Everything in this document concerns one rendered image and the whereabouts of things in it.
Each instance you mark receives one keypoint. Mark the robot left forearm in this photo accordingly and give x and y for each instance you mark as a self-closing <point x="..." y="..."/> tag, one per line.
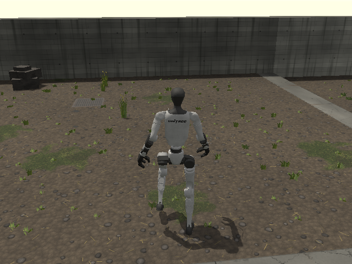
<point x="146" y="146"/>

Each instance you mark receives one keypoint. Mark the robot left foot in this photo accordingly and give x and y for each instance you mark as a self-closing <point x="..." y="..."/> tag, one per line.
<point x="159" y="207"/>

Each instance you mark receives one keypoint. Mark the left robot upper arm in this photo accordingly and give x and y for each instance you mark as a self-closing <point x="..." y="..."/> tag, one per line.
<point x="156" y="125"/>

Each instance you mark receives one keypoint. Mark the right robot upper arm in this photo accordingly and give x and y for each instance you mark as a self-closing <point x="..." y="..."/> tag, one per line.
<point x="197" y="125"/>

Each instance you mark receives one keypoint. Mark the robot torso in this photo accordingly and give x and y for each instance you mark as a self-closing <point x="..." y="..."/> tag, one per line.
<point x="176" y="134"/>

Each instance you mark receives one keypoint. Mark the left robot hand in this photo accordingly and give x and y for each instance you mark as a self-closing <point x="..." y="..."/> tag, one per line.
<point x="140" y="160"/>

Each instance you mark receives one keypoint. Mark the robot right forearm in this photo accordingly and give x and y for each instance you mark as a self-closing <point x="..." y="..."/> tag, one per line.
<point x="204" y="143"/>

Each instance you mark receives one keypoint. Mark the right robot hand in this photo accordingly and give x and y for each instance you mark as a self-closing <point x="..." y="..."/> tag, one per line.
<point x="201" y="149"/>

